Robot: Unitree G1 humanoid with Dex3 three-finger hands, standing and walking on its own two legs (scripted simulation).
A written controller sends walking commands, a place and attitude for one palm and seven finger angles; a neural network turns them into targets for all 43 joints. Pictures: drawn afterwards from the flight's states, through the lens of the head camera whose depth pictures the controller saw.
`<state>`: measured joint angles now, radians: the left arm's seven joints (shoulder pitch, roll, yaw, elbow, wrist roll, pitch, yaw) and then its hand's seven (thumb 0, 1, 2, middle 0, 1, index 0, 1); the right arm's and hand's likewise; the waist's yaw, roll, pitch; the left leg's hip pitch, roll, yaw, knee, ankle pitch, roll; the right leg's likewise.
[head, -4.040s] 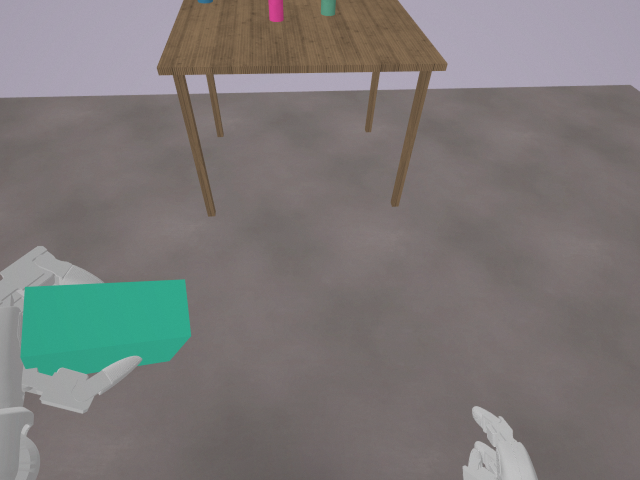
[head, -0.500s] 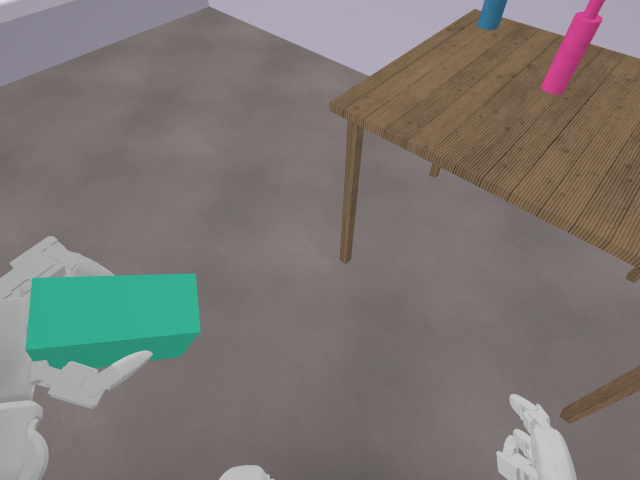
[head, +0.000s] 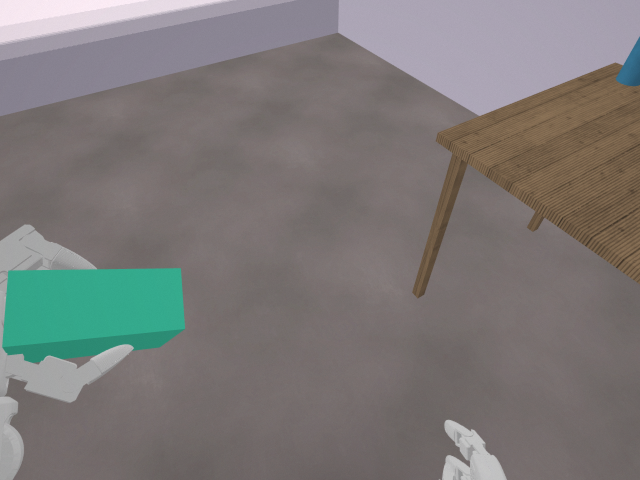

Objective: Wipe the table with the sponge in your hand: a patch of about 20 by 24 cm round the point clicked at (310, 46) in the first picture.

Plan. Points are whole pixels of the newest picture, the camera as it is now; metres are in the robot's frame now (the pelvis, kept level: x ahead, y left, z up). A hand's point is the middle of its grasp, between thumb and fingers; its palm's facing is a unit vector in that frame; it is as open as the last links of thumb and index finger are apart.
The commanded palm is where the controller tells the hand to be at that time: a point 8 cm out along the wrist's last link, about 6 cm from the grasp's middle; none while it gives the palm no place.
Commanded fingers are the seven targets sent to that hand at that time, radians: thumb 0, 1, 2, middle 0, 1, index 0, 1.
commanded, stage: walk to a spot facing it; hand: left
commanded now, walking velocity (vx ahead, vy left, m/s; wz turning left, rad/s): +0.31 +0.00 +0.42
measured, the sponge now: (123, 314) +0.22 +0.21 +0.17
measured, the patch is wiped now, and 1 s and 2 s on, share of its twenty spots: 0.00 0.00 0.00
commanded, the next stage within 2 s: turn to face it in 0.60 s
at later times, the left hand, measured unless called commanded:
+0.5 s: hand (18, 297) +0.22 +0.30 +0.18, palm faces +0.59 -0.69 -0.41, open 9.9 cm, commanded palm +0.16 +0.33 +0.18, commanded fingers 0.00 0.10 1.30 -1.20 -1.60 -1.20 -1.60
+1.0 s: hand (112, 238) +0.32 +0.27 +0.16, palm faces +0.59 -0.69 -0.42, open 9.9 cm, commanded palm +0.24 +0.30 +0.18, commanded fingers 0.00 0.10 1.30 -1.20 -1.60 -1.20 -1.60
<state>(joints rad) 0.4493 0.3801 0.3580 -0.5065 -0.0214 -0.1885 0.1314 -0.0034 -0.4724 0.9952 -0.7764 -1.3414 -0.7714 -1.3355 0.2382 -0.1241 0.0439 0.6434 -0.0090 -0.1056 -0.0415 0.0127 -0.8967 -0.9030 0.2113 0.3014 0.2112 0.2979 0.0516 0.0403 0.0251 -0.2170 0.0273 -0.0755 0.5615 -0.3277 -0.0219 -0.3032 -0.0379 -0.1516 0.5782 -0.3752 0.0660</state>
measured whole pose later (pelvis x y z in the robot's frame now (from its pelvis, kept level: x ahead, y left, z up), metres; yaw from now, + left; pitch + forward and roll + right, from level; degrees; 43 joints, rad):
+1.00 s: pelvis +0.14 -0.01 -0.01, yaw +12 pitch -2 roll +2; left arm 0.35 0.31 0.33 -0.39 -0.02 -0.15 0.13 0.00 -0.47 1.00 -0.77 -1.35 -0.76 -1.34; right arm 0.09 -0.21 0.01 0.63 0.00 -0.05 -0.04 0.01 -0.90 -0.90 0.21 0.30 0.21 0.30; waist 0.05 0.05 0.10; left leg -0.41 0.06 0.04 1.11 -0.48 -0.07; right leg -0.34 0.02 -0.13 0.60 -0.24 -0.11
